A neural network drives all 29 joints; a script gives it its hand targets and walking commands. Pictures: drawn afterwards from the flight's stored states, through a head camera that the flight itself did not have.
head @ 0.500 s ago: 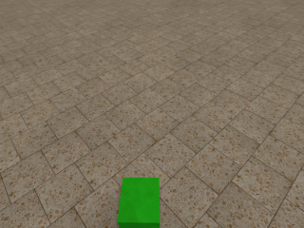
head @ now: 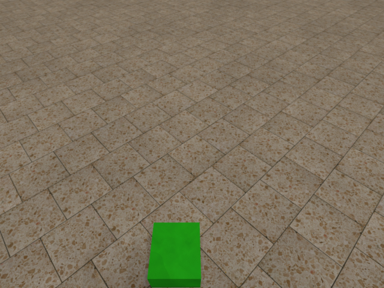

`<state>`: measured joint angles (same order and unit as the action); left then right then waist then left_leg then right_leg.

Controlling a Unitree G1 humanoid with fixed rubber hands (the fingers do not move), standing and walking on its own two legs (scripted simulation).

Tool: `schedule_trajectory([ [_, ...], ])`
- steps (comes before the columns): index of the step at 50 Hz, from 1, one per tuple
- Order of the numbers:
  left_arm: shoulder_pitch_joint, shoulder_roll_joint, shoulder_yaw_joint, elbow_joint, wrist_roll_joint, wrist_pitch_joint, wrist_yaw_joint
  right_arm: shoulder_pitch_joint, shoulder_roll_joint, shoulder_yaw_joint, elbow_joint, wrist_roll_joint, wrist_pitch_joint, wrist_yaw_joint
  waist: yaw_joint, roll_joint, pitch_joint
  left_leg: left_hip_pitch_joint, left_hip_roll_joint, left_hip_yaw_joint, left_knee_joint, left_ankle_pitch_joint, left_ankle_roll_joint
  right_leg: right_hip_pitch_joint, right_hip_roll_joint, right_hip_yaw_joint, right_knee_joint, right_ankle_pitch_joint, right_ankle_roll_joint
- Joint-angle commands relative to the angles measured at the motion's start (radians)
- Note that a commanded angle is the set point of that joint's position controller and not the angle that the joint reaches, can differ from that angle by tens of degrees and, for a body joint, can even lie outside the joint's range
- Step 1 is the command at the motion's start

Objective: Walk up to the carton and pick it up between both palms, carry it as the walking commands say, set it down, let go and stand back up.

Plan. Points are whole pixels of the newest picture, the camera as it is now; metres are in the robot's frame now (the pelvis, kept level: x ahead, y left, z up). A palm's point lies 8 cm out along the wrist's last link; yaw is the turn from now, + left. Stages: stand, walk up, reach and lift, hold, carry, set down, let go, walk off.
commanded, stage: stand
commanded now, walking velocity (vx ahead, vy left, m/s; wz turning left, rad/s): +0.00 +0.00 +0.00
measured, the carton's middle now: (176, 253) +0.46 +0.09 -0.71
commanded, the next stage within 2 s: reach and lift in 0.48 s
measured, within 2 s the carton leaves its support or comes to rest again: neither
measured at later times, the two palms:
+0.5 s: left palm out of the picture -0.04 +0.24 -0.14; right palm out of the picture -0.02 -0.21 -0.15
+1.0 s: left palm out of the picture +0.11 +0.25 -0.16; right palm out of the picture +0.12 -0.18 -0.17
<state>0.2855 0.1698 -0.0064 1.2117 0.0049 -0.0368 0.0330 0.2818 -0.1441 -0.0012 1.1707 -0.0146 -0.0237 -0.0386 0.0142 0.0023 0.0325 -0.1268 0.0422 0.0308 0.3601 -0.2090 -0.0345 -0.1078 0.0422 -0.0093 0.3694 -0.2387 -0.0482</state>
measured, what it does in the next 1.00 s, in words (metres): stands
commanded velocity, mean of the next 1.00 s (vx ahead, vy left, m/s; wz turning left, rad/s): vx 0.00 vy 0.00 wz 0.00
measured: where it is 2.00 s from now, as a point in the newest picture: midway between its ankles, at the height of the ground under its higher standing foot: outside the picture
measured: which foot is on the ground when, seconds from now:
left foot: down 0.00-1.00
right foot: down 0.00-1.00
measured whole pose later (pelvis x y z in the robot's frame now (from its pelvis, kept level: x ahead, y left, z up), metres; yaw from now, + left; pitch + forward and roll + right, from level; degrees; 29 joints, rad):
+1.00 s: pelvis -0.03 +0.03 -0.04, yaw -2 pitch +16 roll +0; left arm 0.07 0.13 0.09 0.57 0.01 0.41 -0.03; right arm 0.02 -0.16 -0.04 0.57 -0.02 0.42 0.05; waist 0.02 0.03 -0.02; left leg -0.71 0.00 0.01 0.73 -0.30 -0.01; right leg -0.70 0.02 0.03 0.73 -0.32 0.00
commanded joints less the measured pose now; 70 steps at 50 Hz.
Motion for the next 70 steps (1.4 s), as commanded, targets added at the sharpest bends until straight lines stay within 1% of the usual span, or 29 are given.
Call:
schedule_trajectory([
  [1, 0.08, 0.104, 0.015, 0.002, 0.0, -0.006, 0.004, 0.055, -0.095, -0.015, -0.011, 0.001, -0.01, -0.004, 0.0, -0.002, 0.044, -0.003, 0.07, -0.052, -0.047, 0.106, 0.042, -0.054, -0.136, 0.09, -0.066, 0.192, -0.009],
  [24, 0.068, 0.116, 0.02, 0.011, 0.003, -0.004, 0.0, 0.026, -0.112, -0.015, -0.005, -0.001, -0.014, 0.002, -0.003, 0.007, 0.045, -0.02, 0.07, -0.064, -0.059, 0.086, 0.048, -0.064, -0.139, 0.085, -0.071, 0.127, -0.005],
  [25, -0.282, 0.139, -0.063, -0.34, -0.131, 0.058, 0.019, -0.324, -0.217, 0.006, -0.356, 0.1, 0.068, 0.019, -0.059, -0.014, -0.116, -0.279, 0.002, -0.069, 0.164, -0.268, 0.101, -0.414, -0.065, 0.037, 0.135, -0.269, -0.021],
  [26, -0.633, 0.154, -0.071, -0.691, -0.136, 0.142, 0.019, -0.658, -0.205, 0.01, -0.59, 0.13, 0.145, 0.003, -0.043, 0.042, -0.144, -0.243, 0.021, -0.013, 0.167, -0.308, 0.099, -0.422, -0.067, 0.06, 0.127, -0.287, -0.01],
  [27, -0.644, 0.137, -0.072, -0.811, -0.142, 0.231, 0.024, -0.553, -0.194, 0.025, -0.605, 0.095, 0.23, -0.014, -0.058, 0.014, -0.13, -0.237, 0.04, -0.029, 0.195, -0.293, 0.085, -0.397, -0.054, 0.069, 0.128, -0.308, 0.007],
  [28, -0.631, 0.144, -0.069, -0.761, -0.165, 0.305, 0.031, -0.509, -0.179, 0.009, -0.558, 0.094, 0.298, -0.005, -0.062, -0.013, -0.157, -0.206, 0.051, -0.015, 0.214, -0.245, 0.096, -0.443, -0.078, 0.042, 0.125, -0.282, 0.004],
  [29, -0.589, 0.165, -0.045, -0.73, -0.151, 0.354, 0.024, -0.505, -0.22, -0.022, -0.546, 0.088, 0.347, -0.004, -0.076, -0.007, -0.127, -0.237, 0.032, -0.036, 0.233, -0.2, 0.097, -0.444, -0.089, 0.032, 0.145, -0.229, 0.007],
  [30, -0.542, 0.194, -0.02, -0.746, -0.129, 0.427, 0.017, -0.485, -0.236, -0.017, -0.584, 0.095, 0.413, 0.003, -0.063, -0.008, -0.15, -0.228, 0.007, -0.022, 0.247, -0.17, 0.096, -0.452, -0.093, 0.032, 0.15, -0.173, 0.007],
  [32, -0.341, 0.169, -0.013, -0.667, -0.107, 0.609, 0.008, -0.33, -0.221, 0.01, -0.57, 0.108, 0.577, 0.009, -0.04, -0.052, -0.137, -0.209, -0.019, -0.022, 0.266, -0.212, 0.117, -0.483, -0.089, 0.053, 0.122, -0.204, -0.017],
  [33, -0.219, 0.148, -0.023, -0.622, -0.093, 0.667, 0.005, -0.233, -0.185, 0.035, -0.554, 0.108, 0.631, 0.017, -0.018, -0.064, -0.164, -0.205, -0.021, -0.038, 0.266, -0.108, 0.129, -0.479, -0.088, 0.063, 0.126, -0.09, -0.021],
  [34, -0.106, 0.138, -0.009, -0.58, -0.081, 0.694, 0.003, -0.147, -0.169, 0.059, -0.528, 0.118, 0.665, 0.031, 0.0, -0.034, -0.21, -0.229, -0.028, -0.049, 0.262, 0.05, 0.121, -0.378, -0.059, 0.065, 0.163, 0.106, -0.027],
  [35, -0.03, 0.125, 0.006, -0.56, -0.07, 0.703, -0.001, -0.09, -0.144, 0.064, -0.504, 0.124, 0.676, 0.041, 0.027, -0.021, -0.233, -0.267, -0.046, -0.055, 0.237, 0.125, 0.115, -0.289, -0.047, 0.081, 0.182, 0.232, -0.029],
  [36, 0.004, 0.12, 0.042, -0.548, -0.035, 0.7, -0.009, -0.062, -0.114, 0.054, -0.503, 0.114, 0.672, 0.053, 0.047, -0.021, -0.24, -0.274, -0.062, -0.054, 0.207, 0.151, 0.106, -0.248, -0.045, 0.09, 0.179, 0.291, -0.02],
  [38, -0.024, 0.123, 0.091, -0.556, 0.011, 0.667, -0.02, -0.09, -0.095, 0.029, -0.52, 0.093, 0.638, 0.072, 0.053, -0.009, -0.227, -0.276, -0.076, -0.053, 0.201, 0.246, 0.096, -0.243, -0.041, 0.101, 0.181, 0.421, 0.002],
  [40, -0.111, 0.084, 0.102, -0.6, 0.043, 0.605, -0.036, -0.206, -0.096, 0.001, -0.58, 0.044, 0.576, 0.093, 0.043, 0.026, -0.2, -0.33, -0.074, -0.047, 0.232, 0.279, 0.08, -0.297, -0.029, 0.086, 0.202, 0.442, 0.009],
  [42, -0.232, 0.071, 0.098, -0.67, 0.04, 0.532, -0.049, -0.346, -0.115, -0.031, -0.664, 0.009, 0.508, 0.099, 0.027, 0.027, -0.227, -0.375, -0.059, -0.047, 0.283, 0.296, 0.061, -0.361, -0.03, 0.082, 0.249, 0.452, 0.022],
  [45, -0.367, 0.089, 0.13, -0.793, 0.007, 0.409, -0.056, -0.438, -0.132, -0.084, -0.776, -0.01, 0.403, 0.095, 0.007, -0.031, -0.41, -0.4, -0.051, -0.057, 0.376, 0.34, 0.05, -0.381, -0.04, 0.084, 0.349, 0.511, 0.048],
  [48, -0.423, 0.128, 0.163, -0.862, -0.006, 0.334, -0.053, -0.431, -0.118, -0.102, -0.798, -0.018, 0.347, 0.072, 0.002, -0.089, -0.574, -0.44, -0.059, -0.054, 0.431, 0.397, 0.048, -0.354, -0.041, 0.074, 0.439, 0.556, 0.075],
  [50, -0.415, 0.144, 0.169, -0.869, 0.002, 0.329, -0.047, -0.42, -0.112, -0.094, -0.784, -0.004, 0.345, 0.061, 0.01, -0.077, -0.619, -0.421, -0.061, -0.043, 0.447, 0.41, 0.036, -0.387, -0.033, 0.059, 0.458, 0.474, 0.082],
  [52, -0.445, 0.147, 0.166, -0.857, 0.001, 0.353, -0.048, -0.462, -0.118, -0.089, -0.771, 0.008, 0.368, 0.052, 0.009, -0.058, -0.59, -0.431, -0.064, -0.021, 0.454, 0.282, 0.028, -0.446, -0.029, 0.043, 0.456, 0.3, 0.086],
  [54, -0.473, 0.128, 0.141, -0.841, -0.011, 0.405, -0.048, -0.518, -0.138, -0.092, -0.75, 0.013, 0.408, 0.05, -0.003, -0.016, -0.526, -0.422, -0.058, -0.02, 0.438, 0.147, 0.015, -0.537, -0.025, 0.023, 0.456, 0.119, 0.071],
  [57, -0.56, 0.096, 0.105, -0.816, -0.03, 0.492, -0.044, -0.609, -0.161, -0.117, -0.676, 0.022, 0.476, 0.064, -0.019, 0.086, -0.396, -0.395, -0.039, -0.04, 0.406, -0.112, -0.005, -0.696, -0.022, -0.004, 0.457, -0.134, 0.037],
  [59, -0.638, 0.088, 0.09, -0.785, -0.033, 0.534, -0.036, -0.682, -0.189, -0.128, -0.603, 0.013, 0.508, 0.075, -0.015, 0.164, -0.292, -0.45, -0.015, -0.081, 0.356, -0.311, -0.005, -0.752, -0.01, -0.036, 0.491, -0.212, 0.033],
  [61, -0.721, 0.076, 0.08, -0.753, -0.039, 0.554, -0.025, -0.767, -0.217, -0.145, -0.546, -0.006, 0.517, 0.087, -0.003, 0.192, -0.238, -0.479, 0.007, -0.125, 0.314, -0.442, -0.002, -0.793, -0.007, -0.055, 0.522, -0.233, 0.035],
  [63, -0.816, 0.083, 0.097, -0.73, -0.043, 0.548, -0.014, -0.864, -0.225, -0.165, -0.516, -0.018, 0.506, 0.096, -0.002, 0.156, -0.24, -0.496, 0.007, -0.135, 0.327, -0.454, 0.0, -0.826, -0.014, -0.054, 0.53, -0.24, 0.037],
  [64, -0.854, 0.092, 0.113, -0.72, -0.045, 0.538, -0.008, -0.909, -0.225, -0.175, -0.519, -0.018, 0.495, 0.096, -0.002, 0.117, -0.259, -0.495, -0.001, -0.134, 0.348, -0.417, 0.002, -0.84, -0.017, -0.046, 0.526, -0.238, 0.039],
  [66, -0.954, 0.134, 0.174, -0.706, -0.052, 0.507, -0.003, -1.021, -0.207, -0.18, -0.564, -0.014, 0.466, 0.089, 0.0, 0.002, -0.339, -0.5, -0.028, -0.099, 0.421, -0.282, 0.013, -0.836, -0.022, -0.02, 0.502, -0.242, 0.042],
  [68, -1.049, 0.18, 0.234, -0.696, -0.055, 0.475, -0.002, -1.14, -0.183, -0.158, -0.611, 0.004, 0.44, 0.073, 0.026, -0.093, -0.423, -0.558, -0.04, -0.059, 0.47, -0.176, 0.039, -0.767, -0.021, -0.005, 0.503, -0.207, 0.06],
  [70, -1.12, 0.225, 0.272, -0.69, -0.048, 0.456, -0.005, -1.237, -0.173, -0.139, -0.643, 0.027, 0.433, 0.055, 0.066, -0.121, -0.525, -0.597, -0.048, -0.03, 0.498, -0.123, 0.055, -0.682, -0.026, 0.003, 0.51, -0.179, 0.074],
])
